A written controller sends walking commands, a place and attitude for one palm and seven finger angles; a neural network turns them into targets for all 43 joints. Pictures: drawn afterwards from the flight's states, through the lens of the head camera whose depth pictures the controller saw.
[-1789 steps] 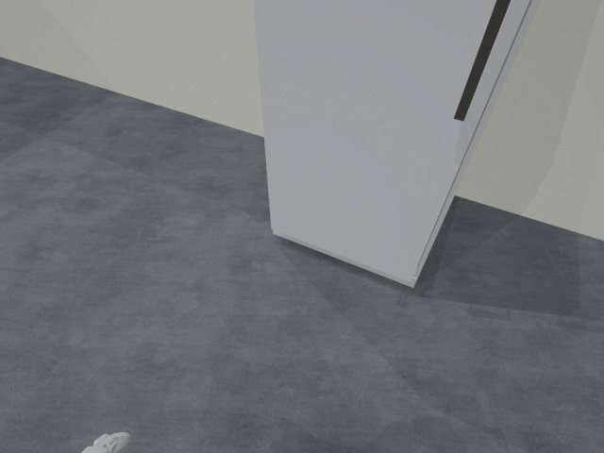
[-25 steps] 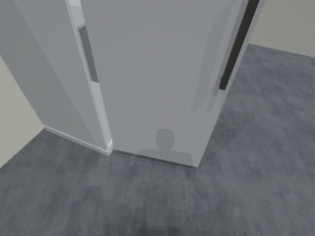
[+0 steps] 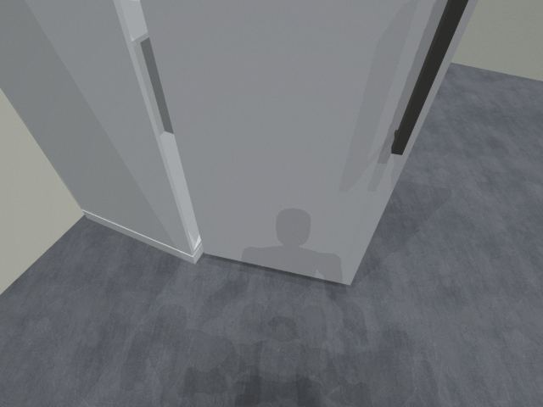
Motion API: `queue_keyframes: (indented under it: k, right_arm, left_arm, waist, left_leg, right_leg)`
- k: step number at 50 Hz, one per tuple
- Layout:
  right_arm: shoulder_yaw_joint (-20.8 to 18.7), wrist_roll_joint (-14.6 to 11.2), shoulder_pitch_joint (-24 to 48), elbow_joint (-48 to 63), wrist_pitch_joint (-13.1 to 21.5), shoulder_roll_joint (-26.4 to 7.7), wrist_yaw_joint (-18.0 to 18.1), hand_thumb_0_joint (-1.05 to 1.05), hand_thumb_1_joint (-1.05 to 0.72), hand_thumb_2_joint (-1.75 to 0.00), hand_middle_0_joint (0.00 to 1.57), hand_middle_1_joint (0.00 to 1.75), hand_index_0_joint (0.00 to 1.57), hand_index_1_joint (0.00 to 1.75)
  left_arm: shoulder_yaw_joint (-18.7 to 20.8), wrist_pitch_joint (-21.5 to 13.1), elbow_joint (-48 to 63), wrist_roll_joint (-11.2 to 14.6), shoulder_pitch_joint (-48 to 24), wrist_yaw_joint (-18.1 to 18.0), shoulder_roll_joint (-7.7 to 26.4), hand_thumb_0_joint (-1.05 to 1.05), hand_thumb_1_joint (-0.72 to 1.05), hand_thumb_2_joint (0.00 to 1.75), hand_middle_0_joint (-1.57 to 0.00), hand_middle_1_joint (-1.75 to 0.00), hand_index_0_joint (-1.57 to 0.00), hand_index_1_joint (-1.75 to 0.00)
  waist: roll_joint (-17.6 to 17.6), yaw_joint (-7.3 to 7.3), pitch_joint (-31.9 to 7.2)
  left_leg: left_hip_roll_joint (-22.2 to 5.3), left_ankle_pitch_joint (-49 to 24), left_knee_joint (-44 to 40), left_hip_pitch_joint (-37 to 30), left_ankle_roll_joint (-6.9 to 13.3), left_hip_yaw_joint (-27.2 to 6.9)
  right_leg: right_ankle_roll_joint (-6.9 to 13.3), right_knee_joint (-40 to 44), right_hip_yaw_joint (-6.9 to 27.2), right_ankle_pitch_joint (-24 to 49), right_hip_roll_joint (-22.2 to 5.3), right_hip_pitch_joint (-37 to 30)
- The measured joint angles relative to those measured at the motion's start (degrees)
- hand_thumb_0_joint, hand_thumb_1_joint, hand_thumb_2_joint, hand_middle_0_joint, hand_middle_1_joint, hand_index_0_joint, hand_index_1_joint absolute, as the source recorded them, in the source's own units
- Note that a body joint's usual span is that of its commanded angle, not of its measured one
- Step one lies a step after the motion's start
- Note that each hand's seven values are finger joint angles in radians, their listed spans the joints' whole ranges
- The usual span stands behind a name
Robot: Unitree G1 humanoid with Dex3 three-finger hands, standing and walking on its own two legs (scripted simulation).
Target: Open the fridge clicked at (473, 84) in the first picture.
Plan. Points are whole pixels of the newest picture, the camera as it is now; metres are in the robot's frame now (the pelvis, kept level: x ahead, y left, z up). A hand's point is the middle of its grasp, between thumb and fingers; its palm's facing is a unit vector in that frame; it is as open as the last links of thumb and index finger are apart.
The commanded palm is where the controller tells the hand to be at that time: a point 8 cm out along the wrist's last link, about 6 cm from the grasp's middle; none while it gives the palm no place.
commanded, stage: look to check the result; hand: right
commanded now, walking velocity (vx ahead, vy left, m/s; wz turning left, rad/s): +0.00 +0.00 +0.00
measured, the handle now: (433, 51) +0.63 -0.23 +0.23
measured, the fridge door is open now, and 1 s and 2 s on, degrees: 79 79 79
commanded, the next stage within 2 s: stand and wait in 0.34 s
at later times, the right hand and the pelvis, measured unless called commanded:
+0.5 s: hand out of the picture +0.08 -0.22 -0.16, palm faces -0.02 +0.95 -0.32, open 7.4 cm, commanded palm none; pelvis +0.01 +0.01 +0.00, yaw +1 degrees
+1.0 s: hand out of the picture +0.07 -0.22 -0.16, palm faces -0.03 +0.95 -0.32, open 7.4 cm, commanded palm none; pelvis +0.01 +0.01 +0.00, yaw +1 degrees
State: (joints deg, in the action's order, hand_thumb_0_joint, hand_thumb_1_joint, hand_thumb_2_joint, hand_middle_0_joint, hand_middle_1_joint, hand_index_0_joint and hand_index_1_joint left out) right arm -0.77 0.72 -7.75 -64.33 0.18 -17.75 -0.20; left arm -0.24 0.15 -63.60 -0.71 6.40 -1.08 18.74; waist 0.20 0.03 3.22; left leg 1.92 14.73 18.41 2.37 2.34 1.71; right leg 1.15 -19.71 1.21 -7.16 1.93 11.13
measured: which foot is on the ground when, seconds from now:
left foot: down 0.00-1.00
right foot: down 0.00-1.00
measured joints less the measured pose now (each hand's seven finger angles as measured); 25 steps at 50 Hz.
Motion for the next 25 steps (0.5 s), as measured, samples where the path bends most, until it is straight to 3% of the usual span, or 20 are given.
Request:
queue_keyframes:
  k: [25]
  right_arm:
    - [0.1,-0.1,0.0,0.5,0.3,0.5,0.5,0.01,-0.9,-0.9,0.2,0.3,0.2,0.3]
  left_arm:
    - [0.1,0.3,-0.1,0.1,-0.2,-0.2,-0.3,0.0,0.9,0.9,-0.2,-0.3,-0.2,-0.3]
  waist:
    - [-0.2,-0.03,-0.3]
  left_leg:
    - [1.1,0.3,-1.2,-2.0,1.0,-0.5]
  right_leg:
    - [-1.2,-0.1,-0.3,-1.3,-1.1,-1.6]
